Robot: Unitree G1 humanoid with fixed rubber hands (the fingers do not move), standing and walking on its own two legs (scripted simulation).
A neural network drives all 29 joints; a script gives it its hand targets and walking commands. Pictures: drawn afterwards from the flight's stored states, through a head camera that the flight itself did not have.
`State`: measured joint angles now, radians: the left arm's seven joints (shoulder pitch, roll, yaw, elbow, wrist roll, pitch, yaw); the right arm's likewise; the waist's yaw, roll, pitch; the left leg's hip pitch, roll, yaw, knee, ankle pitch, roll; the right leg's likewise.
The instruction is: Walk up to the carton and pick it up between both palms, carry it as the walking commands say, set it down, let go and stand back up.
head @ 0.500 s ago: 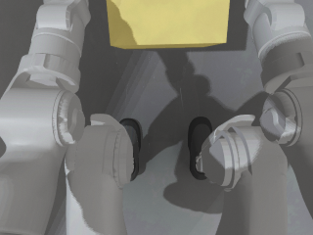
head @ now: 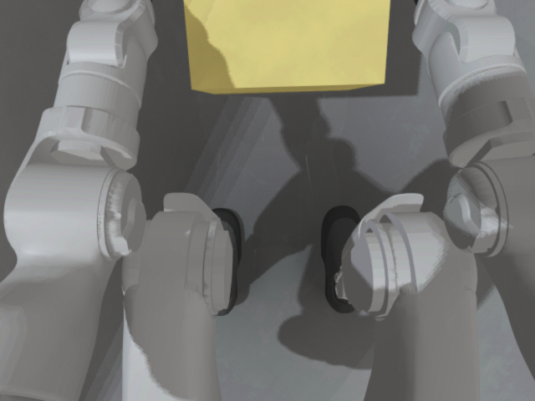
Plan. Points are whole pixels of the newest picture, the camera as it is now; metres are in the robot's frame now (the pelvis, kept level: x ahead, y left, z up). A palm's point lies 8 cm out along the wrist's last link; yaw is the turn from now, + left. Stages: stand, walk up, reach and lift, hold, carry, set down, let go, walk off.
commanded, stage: reach and lift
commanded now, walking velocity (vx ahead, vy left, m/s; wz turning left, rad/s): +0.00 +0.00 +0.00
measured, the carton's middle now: (282, 4) +0.54 +0.01 -0.26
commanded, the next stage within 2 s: none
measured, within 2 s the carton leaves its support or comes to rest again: leaves its support in 0.10 s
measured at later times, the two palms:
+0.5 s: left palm out of the picture +0.55 +0.17 -0.11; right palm out of the picture +0.55 -0.14 -0.11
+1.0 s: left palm out of the picture +0.53 +0.17 -0.04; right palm out of the picture +0.54 -0.13 -0.04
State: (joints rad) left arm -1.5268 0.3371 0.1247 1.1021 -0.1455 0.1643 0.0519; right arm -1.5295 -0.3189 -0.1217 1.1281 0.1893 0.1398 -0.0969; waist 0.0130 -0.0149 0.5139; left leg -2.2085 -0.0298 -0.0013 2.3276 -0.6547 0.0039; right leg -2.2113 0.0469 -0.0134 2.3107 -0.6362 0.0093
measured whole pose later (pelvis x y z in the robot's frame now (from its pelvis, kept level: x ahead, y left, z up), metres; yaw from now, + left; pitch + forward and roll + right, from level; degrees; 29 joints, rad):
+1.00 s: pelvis +0.00 +0.00 +0.07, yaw +1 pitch +45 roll -2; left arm -1.29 0.13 0.38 0.80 0.11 0.31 0.12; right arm -1.26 -0.10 -0.40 0.78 -0.11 0.31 -0.13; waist 0.00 0.00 0.05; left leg -2.25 -0.11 -0.04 2.02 -0.56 -0.03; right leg -2.24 0.09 0.03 2.02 -0.57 0.05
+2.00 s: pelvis +0.01 +0.00 +0.17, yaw +1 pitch +44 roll -1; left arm -1.07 0.00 0.45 0.75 0.22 0.36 0.18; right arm -1.05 0.04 -0.46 0.71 -0.22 0.36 -0.19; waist -0.01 0.00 -0.17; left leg -1.95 -0.12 -0.07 1.71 -0.51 -0.04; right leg -1.95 0.12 0.07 1.70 -0.51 0.05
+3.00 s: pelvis +0.04 +0.00 +0.29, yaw +1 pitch +33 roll -1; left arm -0.74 -0.10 0.42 0.70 0.24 0.31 0.18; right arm -0.73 0.12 -0.43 0.67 -0.23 0.30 -0.17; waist -0.01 0.00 -0.23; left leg -1.40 -0.11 -0.11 1.26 -0.44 -0.02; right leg -1.39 0.11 0.10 1.25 -0.44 0.03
